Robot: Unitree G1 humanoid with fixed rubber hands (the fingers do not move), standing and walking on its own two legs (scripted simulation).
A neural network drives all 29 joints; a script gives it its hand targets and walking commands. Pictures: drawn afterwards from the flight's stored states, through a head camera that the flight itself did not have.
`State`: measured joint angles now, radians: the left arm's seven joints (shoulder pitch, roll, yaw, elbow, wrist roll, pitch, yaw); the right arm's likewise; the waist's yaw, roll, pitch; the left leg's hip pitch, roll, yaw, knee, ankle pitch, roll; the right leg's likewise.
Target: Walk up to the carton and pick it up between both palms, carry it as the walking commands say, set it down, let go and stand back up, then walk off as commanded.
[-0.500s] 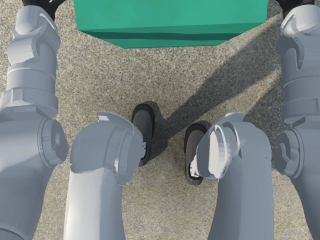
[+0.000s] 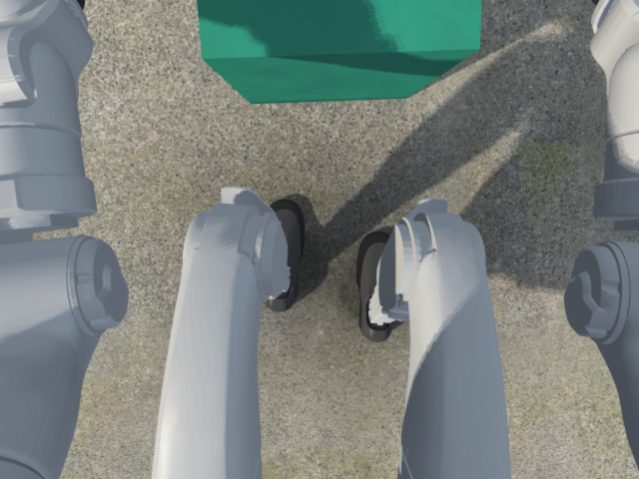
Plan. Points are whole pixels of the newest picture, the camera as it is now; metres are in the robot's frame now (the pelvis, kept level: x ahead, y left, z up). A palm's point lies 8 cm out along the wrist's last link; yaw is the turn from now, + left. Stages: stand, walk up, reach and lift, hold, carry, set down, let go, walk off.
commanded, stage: set down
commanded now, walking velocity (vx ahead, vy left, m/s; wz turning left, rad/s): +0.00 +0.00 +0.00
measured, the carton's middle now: out of the picture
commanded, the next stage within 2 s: let go in 0.66 s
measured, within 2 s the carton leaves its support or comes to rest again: neither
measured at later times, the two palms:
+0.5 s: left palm out of the picture +0.53 +0.25 +0.07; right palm out of the picture +0.56 -0.21 +0.08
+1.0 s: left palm out of the picture +0.42 +0.26 +0.11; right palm out of the picture +0.46 -0.24 +0.12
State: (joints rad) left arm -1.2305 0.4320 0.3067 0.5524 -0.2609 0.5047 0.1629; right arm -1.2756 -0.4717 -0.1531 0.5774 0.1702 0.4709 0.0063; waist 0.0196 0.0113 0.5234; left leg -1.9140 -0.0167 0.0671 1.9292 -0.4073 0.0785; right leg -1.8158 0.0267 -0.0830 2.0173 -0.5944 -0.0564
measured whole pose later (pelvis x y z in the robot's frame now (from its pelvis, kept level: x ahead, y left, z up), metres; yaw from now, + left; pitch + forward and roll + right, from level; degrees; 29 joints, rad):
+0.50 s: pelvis +0.00 -0.01 +0.13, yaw +0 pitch +21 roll -2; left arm -1.23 0.43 0.31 0.48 -0.26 0.58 0.15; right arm -1.28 -0.50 -0.15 0.57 0.17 0.51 0.04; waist 0.02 0.02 0.52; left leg -1.51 -0.04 0.01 1.46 -0.31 0.06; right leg -1.43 0.05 -0.08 1.52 -0.46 -0.05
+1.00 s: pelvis +0.04 -0.01 +0.21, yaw +1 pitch +17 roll -2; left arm -0.55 0.39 0.23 0.09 -0.22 0.49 0.00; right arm -0.60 -0.50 -0.13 0.14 0.17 0.46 0.02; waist 0.02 0.02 0.52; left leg -1.17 -0.04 0.00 1.18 -0.30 0.05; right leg -1.09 0.05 -0.07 1.22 -0.43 -0.05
